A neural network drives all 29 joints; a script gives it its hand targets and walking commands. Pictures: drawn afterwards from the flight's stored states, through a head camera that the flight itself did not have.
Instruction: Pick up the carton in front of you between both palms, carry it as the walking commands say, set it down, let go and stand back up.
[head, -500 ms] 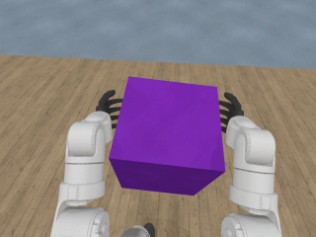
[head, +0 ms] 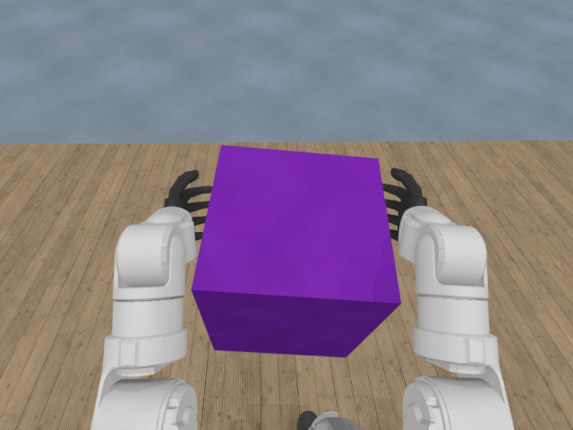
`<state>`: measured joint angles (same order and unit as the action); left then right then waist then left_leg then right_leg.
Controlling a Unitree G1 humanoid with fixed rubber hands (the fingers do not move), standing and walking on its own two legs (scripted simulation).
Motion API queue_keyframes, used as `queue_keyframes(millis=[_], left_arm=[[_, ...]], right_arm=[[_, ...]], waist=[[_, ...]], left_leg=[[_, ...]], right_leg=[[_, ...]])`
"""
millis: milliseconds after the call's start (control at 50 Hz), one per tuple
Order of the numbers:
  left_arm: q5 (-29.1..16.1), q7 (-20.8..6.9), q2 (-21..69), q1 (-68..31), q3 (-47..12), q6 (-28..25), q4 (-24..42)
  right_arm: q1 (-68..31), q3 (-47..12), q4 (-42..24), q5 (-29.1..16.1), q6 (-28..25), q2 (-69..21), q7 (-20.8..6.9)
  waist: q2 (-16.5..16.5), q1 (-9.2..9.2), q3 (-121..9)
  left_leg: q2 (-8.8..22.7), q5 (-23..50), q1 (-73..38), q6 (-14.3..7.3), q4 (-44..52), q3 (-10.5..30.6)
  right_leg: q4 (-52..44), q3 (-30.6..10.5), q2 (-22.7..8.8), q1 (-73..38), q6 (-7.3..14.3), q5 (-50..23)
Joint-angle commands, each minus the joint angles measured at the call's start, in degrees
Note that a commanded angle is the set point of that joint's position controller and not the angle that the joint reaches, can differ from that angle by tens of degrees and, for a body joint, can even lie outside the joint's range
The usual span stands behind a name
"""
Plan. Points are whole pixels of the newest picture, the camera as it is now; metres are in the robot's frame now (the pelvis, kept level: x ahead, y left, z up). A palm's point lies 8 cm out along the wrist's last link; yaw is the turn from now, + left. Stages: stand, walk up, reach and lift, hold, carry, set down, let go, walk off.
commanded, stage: carry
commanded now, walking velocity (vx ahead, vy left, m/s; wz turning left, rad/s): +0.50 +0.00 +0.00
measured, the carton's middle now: (289, 261) +0.35 -0.02 +0.04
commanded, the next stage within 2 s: none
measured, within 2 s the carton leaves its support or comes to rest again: neither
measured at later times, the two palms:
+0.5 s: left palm (188, 112) +0.65 +0.16 +0.08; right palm (344, 109) +0.66 -0.14 +0.08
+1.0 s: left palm (209, 54) +0.96 +0.15 +0.04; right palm (328, 54) +0.94 -0.15 +0.06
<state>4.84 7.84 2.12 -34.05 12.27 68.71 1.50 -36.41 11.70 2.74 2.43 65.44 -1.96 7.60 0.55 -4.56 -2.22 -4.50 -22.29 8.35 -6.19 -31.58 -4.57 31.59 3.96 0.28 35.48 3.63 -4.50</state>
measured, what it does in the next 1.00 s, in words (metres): goes down: right foot 0.04 m lower, then left foot 0.04 m lower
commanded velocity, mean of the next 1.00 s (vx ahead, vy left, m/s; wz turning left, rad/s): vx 0.50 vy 0.00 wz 0.00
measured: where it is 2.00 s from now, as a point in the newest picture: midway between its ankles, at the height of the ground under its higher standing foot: (270, 213)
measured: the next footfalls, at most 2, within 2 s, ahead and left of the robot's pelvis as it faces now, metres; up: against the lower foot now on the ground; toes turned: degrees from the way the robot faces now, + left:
right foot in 0.06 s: +0.20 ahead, -0.07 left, -0.04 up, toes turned -3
left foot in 0.58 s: +0.51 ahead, +0.06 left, -0.07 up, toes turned +2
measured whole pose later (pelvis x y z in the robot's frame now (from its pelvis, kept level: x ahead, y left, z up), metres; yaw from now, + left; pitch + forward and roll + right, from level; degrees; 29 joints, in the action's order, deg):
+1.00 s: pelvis +0.59 +0.02 -0.07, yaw +0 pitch +6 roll -1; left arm 4.7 7.9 1.9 -34.3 11.6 68.5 0.5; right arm -35.5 12.0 2.3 2.6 65.6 -2.0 7.6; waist 0.5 -4.1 -2.0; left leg -4.4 -18.7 10.4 -6.8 -29.8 -4.4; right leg 39.6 2.3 -1.1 39.6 2.6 -0.6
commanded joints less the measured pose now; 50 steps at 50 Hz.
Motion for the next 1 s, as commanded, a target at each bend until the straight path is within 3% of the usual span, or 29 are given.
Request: queue_keyframes(millis=[0,20,40,60,80,100,120,140,160,200,280,320,400,460,480,520,540,560,580,600,620,640,660,720,800,840,900,980], left_arm=[[-20.3,-12.0,54.2,-36.8,-37.6,-1.7,-0.5],[-20.1,-12.4,53.8,-36.3,-36.9,-1.6,-1.4],[-19.9,-12.9,53.2,-35.2,-35.6,-1.6,-2.6],[-19.5,-13.3,52.3,-36.1,-34.5,-1.4,-4.1],[-19.5,-13.5,51.5,-35.8,-33.5,-1.5,-6.7],[-21.3,-14.0,55.1,-34.7,-34.0,-1.8,-7.3],[-23.2,-14.6,57.8,-39.3,-35.3,-2.2,-3.9],[-25.3,-15.0,60.6,-44.0,-36.9,-2.5,-0.9],[-27.3,-15.2,62.8,-47.8,-38.5,-2.8,1.5],[-29.7,-15.1,64.6,-49.9,-40.2,-3.2,4.5],[-30.7,-15.2,64.2,-46.0,-40.9,-3.4,5.8],[-30.6,-15.4,63.2,-44.4,-41.2,-3.4,6.1],[-30.0,-15.5,60.5,-42.4,-41.5,-3.0,6.3],[-28.5,-15.6,58.5,-39.2,-40.8,-2.5,2.9],[-28.1,-15.7,58.1,-38.6,-40.5,-2.3,1.4],[-28.0,-16.0,58.1,-38.8,-40.1,-2.1,-1.6],[-27.8,-16.2,58.1,-39.4,-40.0,-2.1,-2.8],[-27.6,-16.3,58.2,-39.7,-39.5,-2.1,-3.7],[-27.9,-16.1,59.4,-41.9,-38.8,-1.5,-5.2],[-27.6,-15.8,59.7,-42.1,-37.6,-1.1,-5.4],[-27.7,-15.6,60.5,-44.5,-37.9,-1.4,-4.0],[-27.5,-15.2,61.8,-47.2,-38.0,-1.8,-2.7],[-27.3,-14.6,62.6,-47.9,-37.6,-2.2,-1.5],[-26.2,-12.7,63.6,-46.0,-37.8,-2.9,1.2],[-23.9,-11.1,62.8,-41.5,-38.2,-3.6,1.9],[-23.2,-10.8,61.9,-40.9,-38.8,-3.7,2.8],[-22.8,-10.5,59.8,-40.9,-39.7,-3.4,4.2],[-21.2,-11.1,56.8,-38.2,-38.9,-2.2,1.4]], right_arm=[[-34.4,-39.4,-0.4,-25.3,1.3,-59.5,-16.2],[-34.2,-39.2,1.3,-25.2,1.3,-59.6,-16.3],[-35.0,-38.9,2.3,-25.2,1.2,-59.3,-16.4],[-35.7,-38.5,3.8,-24.6,1.4,-60.5,-16.5],[-36.2,-36.8,4.6,-24.7,1.9,-61.9,-16.0],[-37.5,-37.0,3.4,-24.3,1.8,-61.1,-15.7],[-39.6,-37.2,1.7,-24.2,1.5,-62.5,-15.4],[-41.3,-36.9,0.1,-24.0,1.0,-63.5,-14.9],[-41.4,-36.8,-1.2,-23.6,0.8,-64.0,-14.4],[-40.0,-36.7,-2.8,-23.1,0.4,-64.5,-13.3],[-35.0,-37.4,-4.3,-20.9,-0.2,-63.2,-11.7],[-34.2,-38.1,-5.6,-20.3,-0.4,-62.2,-11.2],[-34.4,-39.3,-8.0,-19.7,0.1,-59.0,-10.8],[-32.8,-38.7,-5.8,-18.6,1.4,-56.6,-11.4],[-32.2,-38.1,-4.6,-18.2,1.7,-55.9,-11.7],[-30.9,-36.1,-1.2,-17.2,2.1,-54.7,-12.4],[-30.5,-35.1,-0.1,-16.9,2.2,-54.1,-12.8],[-30.6,-33.9,1.1,-16.9,2.4,-53.0,-13.3],[-31.6,-32.6,3.5,-16.0,2.5,-52.0,-13.5],[-30.7,-31.9,5.4,-16.5,2.4,-52.6,-13.8],[-31.4,-32.6,4.7,-18.3,2.0,-55.8,-14.3],[-36.2,-34.1,1.7,-20.5,1.7,-58.9,-14.9],[-40.7,-35.7,-1.2,-22.8,1.5,-61.9,-15.2],[-44.2,-38.1,-5.0,-27.0,1.1,-65.0,-15.5],[-40.1,-38.5,-5.4,-27.4,0.9,-64.6,-15.7],[-39.4,-39.0,-6.2,-27.3,0.7,-63.7,-15.8],[-38.8,-39.6,-7.3,-26.9,0.8,-61.7,-15.8],[-34.8,-38.9,-3.7,-25.5,1.4,-59.3,-16.1]], waist=[[-7.4,2.03,-21.9],[-6.1,4.78,-23.9],[-1.8,7.03,-26.1],[8.5,5.49,-29.3],[16.9,8.55,-35.3],[11.7,8.48,-33.2],[7.0,8.12,-29.2],[2.5,7.40,-26.1],[0.9,6.82,-24.9],[1.9,6.27,-24.7],[4.5,7.73,-26.1],[5.1,8.46,-26.0],[5.3,10.21,-23.8],[5.6,11.62,-21.3],[5.9,11.16,-20.9],[5.6,7.12,-22.9],[3.4,4.61,-24.6],[-3.6,4.42,-27.1],[-14.9,2.79,-31.7],[-15.7,0.22,-35.5],[-10.8,0.62,-31.5],[-5.0,1.61,-27.7],[-2.6,2.68,-25.1],[-4.2,3.70,-24.8],[-6.1,1.78,-26.4],[-6.5,1.04,-26.1],[-6.4,-0.22,-24.2],[-6.4,-2.01,-21.5]], left_leg=[[10.2,53.4,-13.2,-0.3,-9.4,4.9],[9.2,48.7,-7.7,1.2,-17.6,2.3],[7.3,30.0,4.0,1.9,-27.9,2.0],[3.2,-9.7,19.5,3.3,-36.4,1.8],[-0.8,-15.3,34.4,4.8,-51.9,5.7],[2.5,-11.5,37.0,3.1,-51.7,7.1],[3.6,-7.7,37.3,2.6,-49.1,6.7],[4.9,-4.5,36.2,3.0,-45.6,6.5],[5.9,-2.5,33.7,3.5,-42.0,6.8],[6.7,-0.9,30.2,4.2,-36.3,5.7],[7.0,5.9,35.3,4.8,-27.7,3.5],[6.8,10.9,37.0,4.7,-23.2,2.7],[4.1,21.5,35.2,4.0,-9.7,-0.4],[1.9,29.2,29.3,2.7,2.4,-2.5],[1.7,31.6,24.7,1.7,5.9,-2.6],[1.1,35.1,9.1,0.5,10.7,-4.3],[4.1,37.8,-2.0,0.7,9.8,-2.2],[14.9,55.8,-15.4,0.3,0.5,8.5],[27.6,65.0,-30.7,-9.4,-4.0,27.7],[29.6,40.7,-32.9,-15.1,0.0,37.1],[25.1,24.8,-25.4,-13.2,4.5,36.3],[22.2,20.4,-18.4,-10.4,6.5,31.9],[21.0,22.6,-12.8,-8.7,8.0,28.6],[18.5,26.3,-6.0,-6.5,9.5,21.6],[16.8,45.4,-14.1,-5.7,6.0,16.1],[15.8,50.8,-17.1,-4.8,4.7,14.3],[13.0,54.1,-18.3,-3.6,3.5,11.3],[10.2,54.2,-19.9,-2.3,0.7,8.6]], right_leg=[[-9.0,4.4,3.6,-13.0,2.4,-6.8],[-11.3,3.9,2.1,-23.9,2.8,-10.5],[-6.5,-2.6,-5.2,-36.6,2.8,-19.6],[4.9,-18.1,-18.3,-51.3,6.2,-42.0],[1.1,-36.0,-25.3,-60.9,17.5,-21.2],[-3.2,-36.5,-21.9,-55.6,16.2,-3.2],[-5.5,-32.0,-18.2,-49.3,13.5,2.1],[-6.8,-28.2,-17.1,-43.3,12.0,0.5],[-7.9,-25.6,-16.4,-38.2,11.4,0.1],[-8.9,-21.7,-14.6,-34.0,10.3,0.0],[-5.6,-16.4,-13.3,-40.3,9.4,-18.2],[-4.2,-14.3,-12.0,-43.3,8.2,-24.0],[-2.1,-10.1,-7.8,-46.0,6.8,-26.6],[0.8,-7.6,-6.3,-45.6,6.4,-23.7],[2.9,-6.9,-6.3,-43.6,5.7,-22.4],[13.3,-3.4,-5.4,-37.4,3.0,-23.8],[21.8,-1.9,-4.0,-29.7,1.5,-15.2],[32.5,-1.2,-1.6,-15.6,0.2,13.5],[46.2,-3.0,4.8,1.6,-2.3,40.8],[54.2,-5.6,3.5,9.4,-2.0,41.0],[52.3,-6.3,1.5,11.5,-0.7,36.4],[48.0,-6.2,-0.2,10.4,-0.5,32.1],[43.8,-6.2,-1.5,8.4,-0.8,29.5],[36.7,-4.8,-2.6,3.4,-1.7,25.8],[28.7,-2.9,-2.7,10.0,-2.4,19.5],[24.8,-2.2,-2.4,12.1,-2.2,15.0],[15.6,-0.3,-0.7,10.8,-1.5,7.3],[-0.3,3.6,2.9,4.7,-0.3,-1.7]])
